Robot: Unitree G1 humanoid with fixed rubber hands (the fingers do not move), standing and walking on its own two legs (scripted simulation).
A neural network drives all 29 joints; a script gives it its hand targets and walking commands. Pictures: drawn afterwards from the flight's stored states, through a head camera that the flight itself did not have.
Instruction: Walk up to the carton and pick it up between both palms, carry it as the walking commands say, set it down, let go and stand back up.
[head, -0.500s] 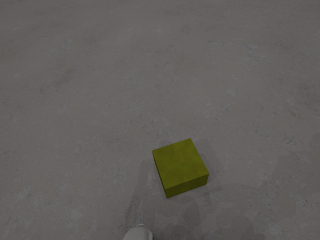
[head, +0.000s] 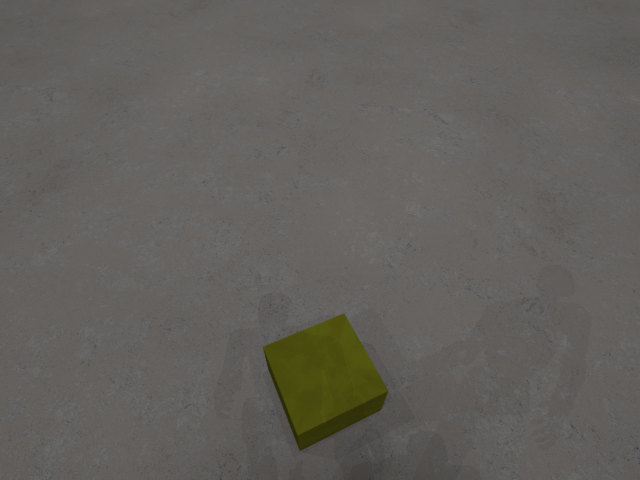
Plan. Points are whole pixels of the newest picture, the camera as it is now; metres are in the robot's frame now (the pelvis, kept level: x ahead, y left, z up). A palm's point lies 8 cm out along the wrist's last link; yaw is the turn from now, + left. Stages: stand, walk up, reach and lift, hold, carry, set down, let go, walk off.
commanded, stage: walk up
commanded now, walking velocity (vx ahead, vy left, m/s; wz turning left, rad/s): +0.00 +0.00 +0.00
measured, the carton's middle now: (323, 378) +0.52 +0.00 -0.69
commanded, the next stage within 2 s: none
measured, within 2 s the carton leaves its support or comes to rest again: neither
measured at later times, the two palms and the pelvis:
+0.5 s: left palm out of the picture +0.05 +0.21 -0.14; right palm out of the picture +0.01 -0.24 -0.14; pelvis +0.03 -0.02 +0.00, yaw +0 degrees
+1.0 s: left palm out of the picture +0.04 +0.23 -0.15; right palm out of the picture +0.01 -0.22 -0.14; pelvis +0.04 +0.00 +0.00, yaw +2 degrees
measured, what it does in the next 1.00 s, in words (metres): steps on the spot: right foot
